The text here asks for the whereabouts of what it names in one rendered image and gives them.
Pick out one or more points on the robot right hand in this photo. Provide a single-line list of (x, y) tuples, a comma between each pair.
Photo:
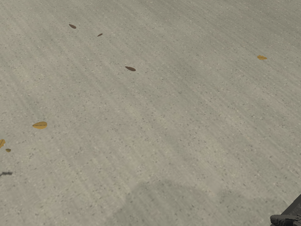
[(286, 220)]

